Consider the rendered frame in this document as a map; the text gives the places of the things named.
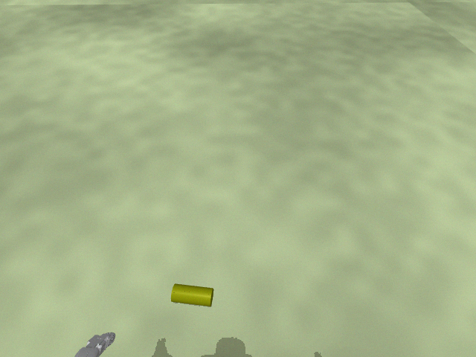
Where can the left robot hand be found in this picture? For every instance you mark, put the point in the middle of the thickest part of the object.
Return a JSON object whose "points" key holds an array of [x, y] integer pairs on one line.
{"points": [[96, 345]]}

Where can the can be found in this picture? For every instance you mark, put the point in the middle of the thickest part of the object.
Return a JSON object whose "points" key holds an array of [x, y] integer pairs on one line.
{"points": [[196, 295]]}

